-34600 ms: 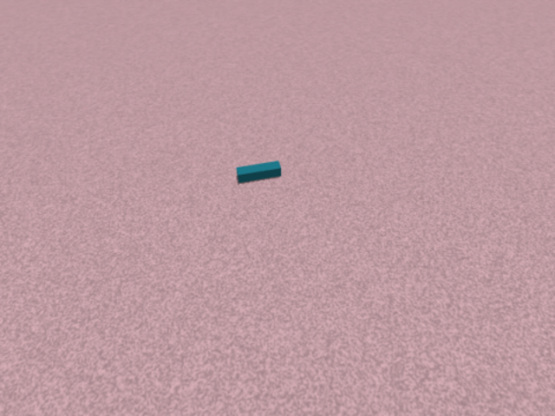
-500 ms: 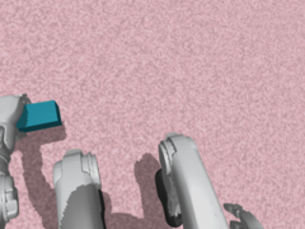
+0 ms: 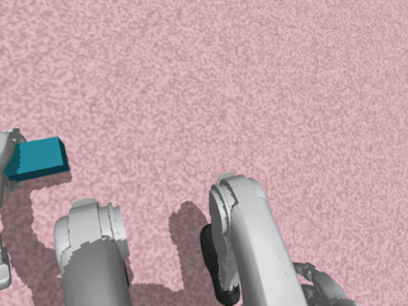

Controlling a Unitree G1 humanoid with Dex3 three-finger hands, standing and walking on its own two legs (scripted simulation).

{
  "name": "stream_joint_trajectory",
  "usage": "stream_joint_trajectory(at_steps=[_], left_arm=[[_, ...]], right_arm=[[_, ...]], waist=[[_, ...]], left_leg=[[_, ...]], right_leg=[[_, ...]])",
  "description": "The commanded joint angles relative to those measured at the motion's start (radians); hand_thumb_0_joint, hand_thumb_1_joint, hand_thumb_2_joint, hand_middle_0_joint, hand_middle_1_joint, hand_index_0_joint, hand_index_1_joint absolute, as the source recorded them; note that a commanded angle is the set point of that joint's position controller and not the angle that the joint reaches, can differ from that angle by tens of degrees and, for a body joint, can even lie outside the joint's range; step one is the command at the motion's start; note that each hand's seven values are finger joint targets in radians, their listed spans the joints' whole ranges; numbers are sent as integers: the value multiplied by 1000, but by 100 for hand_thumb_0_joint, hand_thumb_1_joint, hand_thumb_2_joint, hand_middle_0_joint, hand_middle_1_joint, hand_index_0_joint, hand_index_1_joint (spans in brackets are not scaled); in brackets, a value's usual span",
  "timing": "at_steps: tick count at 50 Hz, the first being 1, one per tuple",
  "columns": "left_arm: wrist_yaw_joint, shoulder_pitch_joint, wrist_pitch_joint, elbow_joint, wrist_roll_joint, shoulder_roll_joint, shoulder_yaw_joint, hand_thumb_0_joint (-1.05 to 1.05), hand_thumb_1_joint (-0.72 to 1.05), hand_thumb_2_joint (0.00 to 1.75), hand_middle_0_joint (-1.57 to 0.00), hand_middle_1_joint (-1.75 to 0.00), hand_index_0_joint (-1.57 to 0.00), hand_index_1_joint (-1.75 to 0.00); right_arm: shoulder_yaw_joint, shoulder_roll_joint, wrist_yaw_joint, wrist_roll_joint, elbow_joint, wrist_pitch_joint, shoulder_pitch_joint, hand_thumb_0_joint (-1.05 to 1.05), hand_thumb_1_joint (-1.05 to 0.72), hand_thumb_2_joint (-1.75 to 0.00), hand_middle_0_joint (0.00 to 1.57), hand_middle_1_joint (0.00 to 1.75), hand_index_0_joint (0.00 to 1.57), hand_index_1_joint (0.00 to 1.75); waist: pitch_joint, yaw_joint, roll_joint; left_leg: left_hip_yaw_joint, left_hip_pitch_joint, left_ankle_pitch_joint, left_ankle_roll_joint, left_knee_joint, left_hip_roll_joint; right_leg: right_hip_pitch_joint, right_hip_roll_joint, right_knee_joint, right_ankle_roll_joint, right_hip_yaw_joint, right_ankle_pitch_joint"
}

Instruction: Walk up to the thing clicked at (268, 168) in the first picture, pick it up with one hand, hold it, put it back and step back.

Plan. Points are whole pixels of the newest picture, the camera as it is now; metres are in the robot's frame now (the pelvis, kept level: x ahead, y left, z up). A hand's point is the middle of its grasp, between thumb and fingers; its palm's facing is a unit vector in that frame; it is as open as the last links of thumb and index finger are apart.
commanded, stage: rest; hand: left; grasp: from above
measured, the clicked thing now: out of the picture +0.41 +0.33 -0.23
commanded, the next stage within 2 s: open in 1.00 s
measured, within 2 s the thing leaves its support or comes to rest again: rests again in 0.70 s
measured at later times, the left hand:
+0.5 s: hand (17, 166) +0.41 +0.31 -0.25, palm faces -0.48 -0.16 -0.86, open 9.3 cm
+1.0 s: hand (16, 169) +0.41 +0.32 -0.27, palm faces -0.46 -0.16 -0.88, open 9.3 cm
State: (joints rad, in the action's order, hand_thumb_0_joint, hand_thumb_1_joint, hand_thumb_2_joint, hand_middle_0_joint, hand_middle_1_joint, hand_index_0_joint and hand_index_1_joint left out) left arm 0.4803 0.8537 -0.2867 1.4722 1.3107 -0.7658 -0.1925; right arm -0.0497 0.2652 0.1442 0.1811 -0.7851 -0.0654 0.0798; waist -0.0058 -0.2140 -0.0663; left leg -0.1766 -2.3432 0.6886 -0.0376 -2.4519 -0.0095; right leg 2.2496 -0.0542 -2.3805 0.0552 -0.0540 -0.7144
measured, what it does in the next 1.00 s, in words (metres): stands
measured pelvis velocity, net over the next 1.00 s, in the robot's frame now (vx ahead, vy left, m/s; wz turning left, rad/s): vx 0.00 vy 0.01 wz -0.08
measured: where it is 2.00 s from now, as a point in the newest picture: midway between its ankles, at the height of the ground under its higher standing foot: (172, 292)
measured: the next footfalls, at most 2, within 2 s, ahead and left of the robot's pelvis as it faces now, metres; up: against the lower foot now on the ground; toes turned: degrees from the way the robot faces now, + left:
none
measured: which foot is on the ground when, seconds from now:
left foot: down 0.00-1.00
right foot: down 0.00-1.00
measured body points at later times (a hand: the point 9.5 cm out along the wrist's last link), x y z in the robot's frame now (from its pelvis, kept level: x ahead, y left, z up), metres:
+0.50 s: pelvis +0.01 +0.00 -0.02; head +0.27 +0.09 +0.33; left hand +0.43 +0.32 -0.20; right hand +0.07 -0.27 -0.12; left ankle +0.07 +0.13 -0.28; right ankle +0.09 -0.13 -0.28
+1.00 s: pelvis +0.00 +0.01 -0.03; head +0.26 +0.11 +0.32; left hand +0.43 +0.33 -0.22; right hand +0.08 -0.26 -0.11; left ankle +0.07 +0.14 -0.28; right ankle +0.09 -0.13 -0.28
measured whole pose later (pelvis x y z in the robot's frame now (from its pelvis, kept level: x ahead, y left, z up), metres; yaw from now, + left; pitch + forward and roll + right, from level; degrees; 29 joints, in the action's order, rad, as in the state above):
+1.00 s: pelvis +0.00 +0.01 -0.03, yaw -4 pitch +28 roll -12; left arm 0.63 0.88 -0.27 1.66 1.30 -0.88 -0.21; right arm -0.18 0.29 0.23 0.28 -0.79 -0.16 0.01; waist 0.09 -0.27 -0.12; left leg -0.25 -2.37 0.73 -0.03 -2.59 -0.02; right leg 2.26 -0.09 -2.46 0.07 -0.10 -0.72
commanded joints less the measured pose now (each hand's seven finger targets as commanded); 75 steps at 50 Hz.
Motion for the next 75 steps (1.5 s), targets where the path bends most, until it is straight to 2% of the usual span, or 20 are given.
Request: stream_joint_trajectory(at_steps=[1, 4, 9, 17, 20, 21, 29, 34, 35, 42, 45, 46, 54, 56, 59, 61, 64, 69, 70, 75], left_arm=[[90, 310, 0, -186, -9, -321, -58, 0, 63, 91, -97, -82, -98, -81], [106, 307, 13, -169, -13, -316, -53, 0, 60, 85, -95, -75, -96, -74], [112, 333, 30, -73, -15, -300, -19, 0, 57, 85, -91, -78, -93, -75], [115, 272, 18, -21, -39, -344, -50, 0, 57, 88, -91, -80, -92, -78], [114, 290, 9, -20, -32, -348, -34, 0, 58, 88, -92, -81, -94, -79], [121, 274, 4, -39, -33, -369, -57, 0, 57, 87, -92, -79, -93, -77], [166, 242, 0, -35, -19, -394, -89, 0, 62, 87, -95, -77, -97, -75], [182, 247, 7, -14, -14, -386, -67, 0, 63, 87, -97, -75, -98, -74], [187, 272, 7, -7, -14, -385, -63, 0, 65, 89, -97, -77, -98, -76], [203, 255, 14, 4, -29, -385, -58, 0, 62, 87, -95, -77, -97, -76], [195, 290, 18, 61, -19, -352, -5, 0, 59, 86, -93, -78, -94, -76], [202, 292, 12, 37, -28, -371, -29, 0, 58, 85, -92, -77, -93, -76], [216, 278, 7, 117, -23, -377, -1, 0, 53, 80, -87, -76, -89, -74], [226, 272, 4, 102, -28, -398, -26, 0, 42, 80, -78, -77, -79, -75], [226, 301, 4, 111, -21, -382, 8, 0, 18, 75, -54, -79, -55, -76], [234, 288, 2, 106, -19, -420, -18, 0, 2, 71, -41, -78, -44, -75], [244, 284, 1, 120, -23, -401, -6, 0, -19, 75, -33, -81, -35, -79], [234, 295, 14, 130, -31, -401, 15, 0, -26, 86, -28, -88, -29, -87], [235, 278, 20, 129, -28, -419, -8, 0, -27, 89, -27, -89, -28, -88], [220, 261, 34, 135, -56, -383, 15, 0, -41, 92, -16, -94, -17, -93]], right_arm=[[81, 256, -8, 6, 4, -3, 180, 0, -89, -89, 20, 30, 20, 30], [75, 259, -5, 9, 0, -8, 171, 0, -89, -89, 20, 30, 20, 30], [55, 258, 5, 22, -11, -24, 172, 0, -88, -89, 20, 30, 20, 30], [23, 280, 15, 39, -6, -39, 163, 0, -89, -89, 20, 30, 20, 30], [8, 278, 25, 47, -8, -44, 156, 0, -89, -89, 20, 30, 20, 30], [8, 286, 25, 46, -5, -42, 158, 0, -89, -89, 20, 30, 20, 30], [-4, 300, 40, 68, 0, -51, 138, 0, -89, -89, 20, 30, 20, 30], [-11, 302, 51, 74, -4, -60, 126, 0, -89, -89, 20, 30, 20, 30], [-16, 312, 54, 83, -3, -66, 123, 0, -89, -89, 20, 30, 20, 30], [-25, 314, 63, 84, -6, -80, 112, 0, -89, -89, 20, 30, 20, 30], [-35, 315, 73, 93, -12, -96, 108, 0, -89, -89, 20, 30, 20, 30], [-37, 324, 72, 93, -10, -96, 112, 0, -89, -89, 20, 30, 20, 30], [-60, 334, 80, 95, 2, -114, 93, 0, -89, -89, 20, 30, 20, 30], [-66, 341, 80, 98, 8, -114, 101, 0, -88, -89, 20, 30, 20, 30], [-72, 338, 86, 104, 7, -125, 97, 0, -88, -89, 20, 30, 20, 30], [-75, 346, 85, 101, 19, -128, 95, 0, -88, -89, 20, 30, 20, 30], [-81, 340, 90, 109, 10, -137, 97, 0, -88, -89, 20, 30, 20, 30], [-79, 351, 98, 105, 13, -153, 98, 0, -88, -89, 20, 30, 20, 30], [-77, 360, 100, 107, 27, -156, 105, 0, -88, -89, 20, 30, 20, 30], [-79, 354, 106, 99, 22, -163, 101, 0, -88, -89, 20, 30, 20, 30]], waist=[[-742, 19, 434], [-713, 20, 426], [-670, -15, 378], [-668, -7, 348], [-664, -23, 368], [-685, -7, 371], [-654, -20, 405], [-630, -30, 433], [-607, -51, 426], [-615, -41, 427], [-579, -76, 433], [-590, -73, 439], [-543, -80, 413], [-555, -77, 406], [-545, -96, 418], [-556, -85, 417], [-521, -89, 414], [-504, -95, 412], [-523, -95, 411], [-504, -82, 415]], left_leg=[[130, 605, -215, 44, 234, -4], [135, 576, -195, 46, 225, -4], [126, 510, -170, 54, 181, -7], [110, 493, -206, 54, 154, -8], [105, 488, -219, 54, 138, -14], [104, 505, -231, 53, 147, -12], [101, 510, -245, 43, 122, -18], [90, 522, -233, 41, 127, -24], [90, 502, -218, 41, 113, -23], [78, 495, -205, 43, 133, -24], [68, 519, -203, 37, 121, -29], [61, 519, -215, 37, 134, -28], [54, 477, -180, 41, 130, -32], [51, 479, -192, 41, 138, -28], [48, 491, -187, 40, 130, -33], [45, 485, -201, 42, 126, -35], [51, 458, -159, 43, 127, -35], [48, 453, -146, 44, 123, -37], [48, 472, -172, 43, 127, -35], [39, 471, -161, 38, 147, -34]], right_leg=[[-270, -13, 196, -85, -123, 269], [-257, -15, 198, -86, -119, 257], [-254, -22, 194, -82, -120, 244], [-307, -30, 174, -76, -143, 280], [-324, -38, 163, -75, -140, 301], [-340, -38, 167, -74, -143, 309], [-327, -41, 139, -78, -161, 321], [-306, -47, 129, -77, -167, 318], [-294, -45, 131, -78, -174, 303], [-307, -52, 135, -75, -182, 295], [-276, -53, 115, -76, -193, 295], [-290, -54, 121, -74, -201, 302], [-293, -59, 132, -74, -203, 278], [-310, -58, 135, -72, -210, 285], [-299, -59, 130, -71, -211, 286], [-322, -61, 134, -71, -205, 301], [-310, -62, 145, -71, -202, 264], [-296, -62, 147, -70, -206, 250], [-319, -62, 148, -69, -208, 273], [-295, -62, 142, -72, -216, 259]])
